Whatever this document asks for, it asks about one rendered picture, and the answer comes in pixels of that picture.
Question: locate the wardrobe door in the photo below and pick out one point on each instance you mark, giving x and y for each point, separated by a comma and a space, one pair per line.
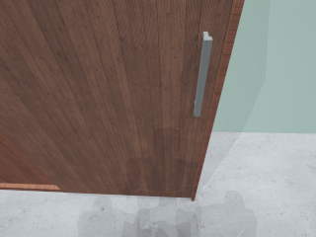
100, 94
16, 167

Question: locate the handle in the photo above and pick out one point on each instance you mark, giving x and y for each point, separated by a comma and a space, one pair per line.
202, 72

